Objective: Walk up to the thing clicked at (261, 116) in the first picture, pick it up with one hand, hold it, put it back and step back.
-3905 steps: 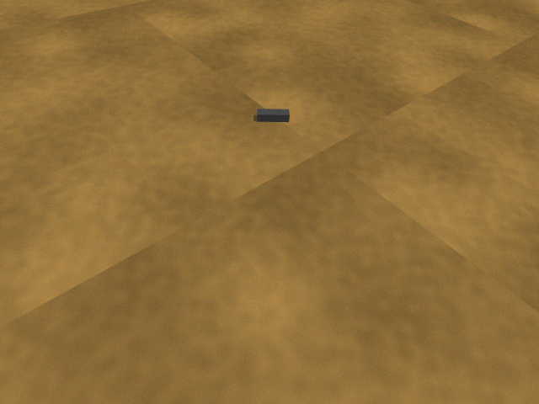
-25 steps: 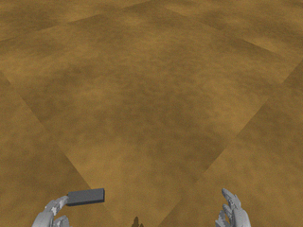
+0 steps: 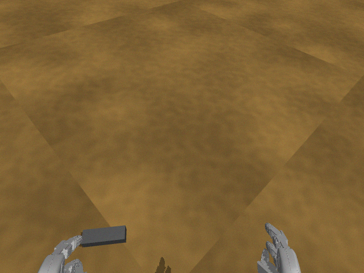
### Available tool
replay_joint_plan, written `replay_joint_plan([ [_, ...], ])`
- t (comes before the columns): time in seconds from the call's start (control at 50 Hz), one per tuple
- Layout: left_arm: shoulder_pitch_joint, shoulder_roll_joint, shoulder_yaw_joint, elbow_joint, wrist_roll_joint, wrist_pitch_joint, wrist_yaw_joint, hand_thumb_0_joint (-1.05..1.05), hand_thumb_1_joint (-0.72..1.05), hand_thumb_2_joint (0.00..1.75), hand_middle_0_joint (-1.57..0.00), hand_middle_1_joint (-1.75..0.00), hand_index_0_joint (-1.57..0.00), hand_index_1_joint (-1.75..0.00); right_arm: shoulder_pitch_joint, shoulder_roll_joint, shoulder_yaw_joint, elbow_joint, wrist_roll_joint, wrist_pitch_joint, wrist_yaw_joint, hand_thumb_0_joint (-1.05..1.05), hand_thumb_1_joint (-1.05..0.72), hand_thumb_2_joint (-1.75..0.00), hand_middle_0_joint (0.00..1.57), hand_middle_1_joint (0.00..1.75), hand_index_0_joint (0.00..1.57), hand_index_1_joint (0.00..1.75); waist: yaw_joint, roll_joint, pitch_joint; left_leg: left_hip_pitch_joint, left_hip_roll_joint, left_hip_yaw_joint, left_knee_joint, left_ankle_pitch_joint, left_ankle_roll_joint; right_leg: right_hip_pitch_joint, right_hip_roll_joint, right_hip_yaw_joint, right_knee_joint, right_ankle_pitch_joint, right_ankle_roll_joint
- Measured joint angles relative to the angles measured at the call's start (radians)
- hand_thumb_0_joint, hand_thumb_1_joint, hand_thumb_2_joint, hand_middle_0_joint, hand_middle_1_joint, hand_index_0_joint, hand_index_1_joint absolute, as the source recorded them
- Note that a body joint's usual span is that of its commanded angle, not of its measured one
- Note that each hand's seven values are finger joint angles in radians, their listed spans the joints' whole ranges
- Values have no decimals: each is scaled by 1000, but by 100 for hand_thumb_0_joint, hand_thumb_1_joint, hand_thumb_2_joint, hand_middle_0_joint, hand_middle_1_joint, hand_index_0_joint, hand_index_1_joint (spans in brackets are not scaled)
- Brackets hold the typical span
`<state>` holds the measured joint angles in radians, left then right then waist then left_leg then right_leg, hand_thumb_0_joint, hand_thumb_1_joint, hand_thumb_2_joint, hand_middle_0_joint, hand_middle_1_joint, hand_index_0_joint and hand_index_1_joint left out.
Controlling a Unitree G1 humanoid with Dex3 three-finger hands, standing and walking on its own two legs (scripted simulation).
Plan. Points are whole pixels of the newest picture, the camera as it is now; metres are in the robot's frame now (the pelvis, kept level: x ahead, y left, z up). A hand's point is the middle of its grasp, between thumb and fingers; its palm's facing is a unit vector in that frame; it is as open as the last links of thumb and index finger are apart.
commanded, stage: home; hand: left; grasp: from above
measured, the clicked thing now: (104, 236) +0.45 +0.31 -0.69
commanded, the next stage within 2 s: stand in 0.72 s
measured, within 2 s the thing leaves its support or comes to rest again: neither
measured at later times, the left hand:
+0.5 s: hand out of the picture +0.17 +0.18 -0.05, palm faces +0.04 -0.98 -0.19, open 7.4 cm
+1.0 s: hand out of the picture +0.15 +0.22 -0.09, palm faces +0.01 -0.95 -0.32, open 7.4 cm
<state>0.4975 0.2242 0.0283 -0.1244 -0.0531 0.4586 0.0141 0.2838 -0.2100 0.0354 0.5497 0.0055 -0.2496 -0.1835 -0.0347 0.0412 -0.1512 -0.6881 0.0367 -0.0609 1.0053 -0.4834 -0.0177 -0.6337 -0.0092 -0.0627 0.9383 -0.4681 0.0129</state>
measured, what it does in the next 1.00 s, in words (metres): stands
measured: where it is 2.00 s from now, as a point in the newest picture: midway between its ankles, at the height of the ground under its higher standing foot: outside the picture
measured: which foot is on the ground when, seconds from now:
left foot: down 0.00-1.00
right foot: down 0.00-1.00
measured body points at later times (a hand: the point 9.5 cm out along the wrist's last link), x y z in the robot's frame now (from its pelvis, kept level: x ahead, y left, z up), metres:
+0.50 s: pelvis +0.01 +0.00 +0.00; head +0.03 +0.01 +0.45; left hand +0.16 +0.23 -0.03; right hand +0.16 -0.24 -0.06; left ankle +0.01 +0.13 -0.68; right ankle +0.00 -0.13 -0.68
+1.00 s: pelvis -0.01 +0.00 +0.02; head +0.02 +0.01 +0.47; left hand +0.14 +0.27 -0.07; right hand +0.13 -0.26 -0.09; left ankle +0.01 +0.13 -0.68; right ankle +0.00 -0.13 -0.68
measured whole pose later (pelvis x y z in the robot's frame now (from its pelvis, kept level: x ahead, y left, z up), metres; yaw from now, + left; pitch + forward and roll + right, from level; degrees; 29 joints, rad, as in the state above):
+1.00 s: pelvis -0.01 +0.00 +0.02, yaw +0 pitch +2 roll +0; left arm 0.23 0.29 0.02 0.49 0.05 0.11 0.02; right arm 0.17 -0.27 -0.01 0.79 -0.07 -0.06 -0.02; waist 0.03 -0.02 0.02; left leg -0.47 0.00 -0.01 0.85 -0.41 0.00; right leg -0.45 -0.05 -0.02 0.85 -0.43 0.02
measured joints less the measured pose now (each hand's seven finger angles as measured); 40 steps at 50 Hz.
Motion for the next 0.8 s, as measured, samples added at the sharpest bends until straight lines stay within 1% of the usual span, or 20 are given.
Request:
replay_joint_plan([
  [0.8,8,4,0,-14,0,-4,4,1,90,90,-20,-30,-20,-30,3,-1,-7,-8,1,19,4,1,-90,-89,21,30,21,30,-3,-1,-8,-3,0,0,11,-14,3,-1,1,1,6,-11,3],
])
